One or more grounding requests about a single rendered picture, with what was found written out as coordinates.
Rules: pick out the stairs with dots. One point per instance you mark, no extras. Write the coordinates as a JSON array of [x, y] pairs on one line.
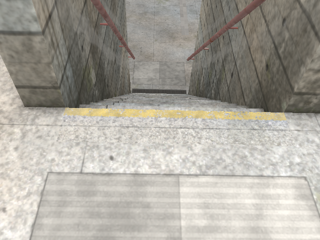
[[163, 101]]

